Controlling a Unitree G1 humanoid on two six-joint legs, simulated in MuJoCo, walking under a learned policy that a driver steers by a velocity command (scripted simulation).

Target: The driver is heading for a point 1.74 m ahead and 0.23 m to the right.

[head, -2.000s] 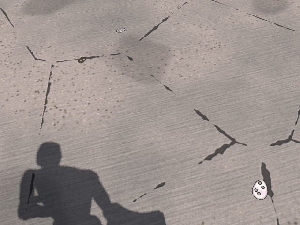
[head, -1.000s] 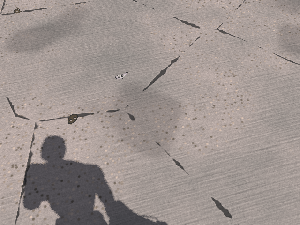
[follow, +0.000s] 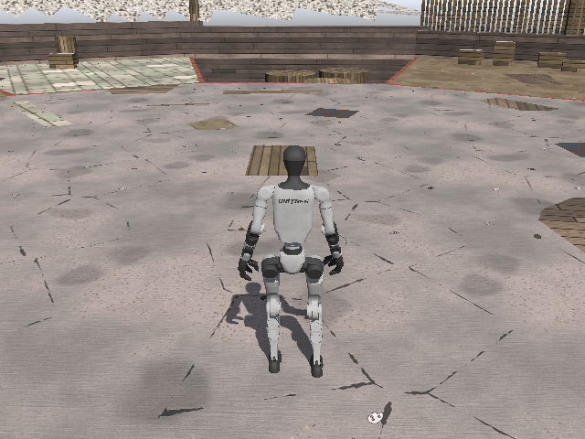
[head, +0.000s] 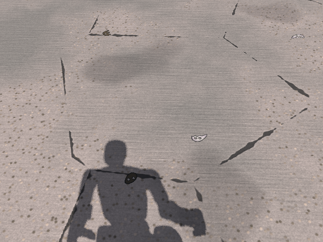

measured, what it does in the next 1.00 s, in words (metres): stands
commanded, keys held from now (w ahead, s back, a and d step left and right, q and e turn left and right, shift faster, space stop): no key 1.00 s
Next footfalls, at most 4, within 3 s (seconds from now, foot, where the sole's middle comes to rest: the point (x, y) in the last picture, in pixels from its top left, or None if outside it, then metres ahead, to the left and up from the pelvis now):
2.26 right None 0.48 -0.13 -0.77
2.82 left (149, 182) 0.79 0.11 -0.77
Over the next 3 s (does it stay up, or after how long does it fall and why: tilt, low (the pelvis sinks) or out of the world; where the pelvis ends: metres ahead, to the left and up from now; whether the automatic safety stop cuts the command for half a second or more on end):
stays up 0.72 0.02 0.01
